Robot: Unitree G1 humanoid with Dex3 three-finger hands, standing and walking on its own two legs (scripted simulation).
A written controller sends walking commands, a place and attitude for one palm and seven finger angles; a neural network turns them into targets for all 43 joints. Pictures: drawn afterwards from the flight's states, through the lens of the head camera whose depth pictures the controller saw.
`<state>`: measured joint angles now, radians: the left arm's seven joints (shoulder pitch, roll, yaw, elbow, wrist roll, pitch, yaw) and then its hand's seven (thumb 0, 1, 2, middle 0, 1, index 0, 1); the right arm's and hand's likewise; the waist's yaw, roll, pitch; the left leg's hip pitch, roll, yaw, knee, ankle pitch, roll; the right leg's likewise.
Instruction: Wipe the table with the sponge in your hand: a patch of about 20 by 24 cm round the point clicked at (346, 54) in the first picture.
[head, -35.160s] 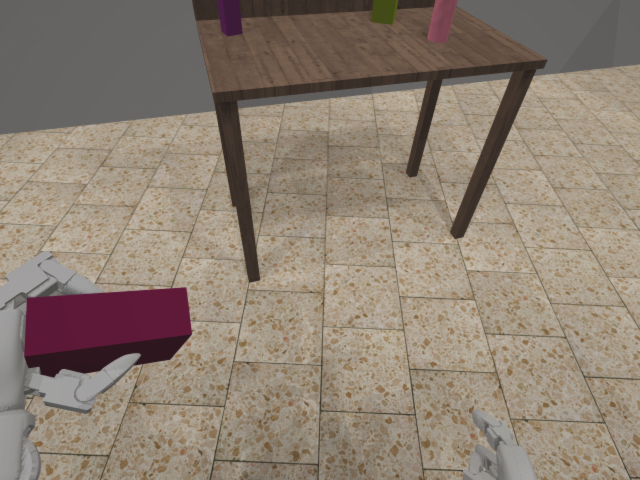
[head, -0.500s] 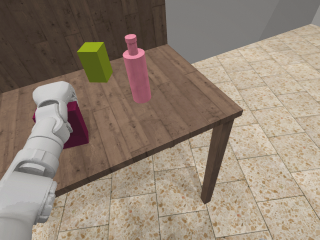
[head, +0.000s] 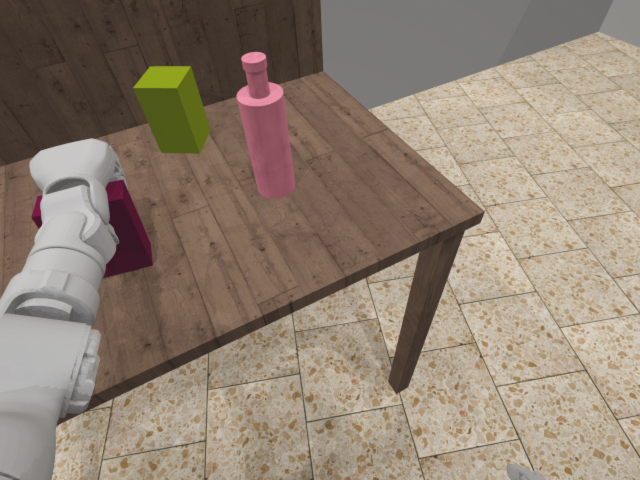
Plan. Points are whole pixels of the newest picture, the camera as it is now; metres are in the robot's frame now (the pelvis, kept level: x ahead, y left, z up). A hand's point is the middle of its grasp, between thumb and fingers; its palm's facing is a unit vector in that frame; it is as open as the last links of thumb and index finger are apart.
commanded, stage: wipe forward along the third lane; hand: left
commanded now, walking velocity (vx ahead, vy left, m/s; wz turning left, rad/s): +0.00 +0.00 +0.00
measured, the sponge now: (105, 244) +0.42 +0.30 +0.07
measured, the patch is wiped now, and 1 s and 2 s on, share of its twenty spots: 0.90 1.00 1.00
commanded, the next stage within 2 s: wipe back along the third lane in 0.22 s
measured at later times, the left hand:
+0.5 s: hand (88, 184) +0.48 +0.32 +0.13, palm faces -0.09 +0.00 -1.00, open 9.2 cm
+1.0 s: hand (84, 196) +0.46 +0.32 +0.13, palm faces +0.03 +0.00 -1.00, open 9.2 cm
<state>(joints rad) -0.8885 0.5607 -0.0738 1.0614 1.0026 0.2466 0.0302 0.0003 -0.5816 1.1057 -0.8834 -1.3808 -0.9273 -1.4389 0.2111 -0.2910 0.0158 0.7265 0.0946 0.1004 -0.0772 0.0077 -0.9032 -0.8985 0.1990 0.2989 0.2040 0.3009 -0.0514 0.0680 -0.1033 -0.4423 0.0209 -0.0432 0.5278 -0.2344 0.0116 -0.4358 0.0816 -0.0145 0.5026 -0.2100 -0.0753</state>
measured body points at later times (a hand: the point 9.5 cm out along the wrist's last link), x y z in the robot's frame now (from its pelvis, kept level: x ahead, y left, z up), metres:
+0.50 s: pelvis +0.03 +0.05 +0.00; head +0.06 +0.03 +0.45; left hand +0.48 +0.32 +0.18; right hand +0.06 -0.22 -0.14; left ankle +0.02 +0.15 -0.73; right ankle +0.02 -0.07 -0.73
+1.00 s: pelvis +0.05 +0.06 +0.01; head +0.06 +0.04 +0.46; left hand +0.45 +0.31 +0.18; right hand +0.24 -0.17 -0.10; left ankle +0.02 +0.15 -0.73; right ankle +0.02 -0.07 -0.73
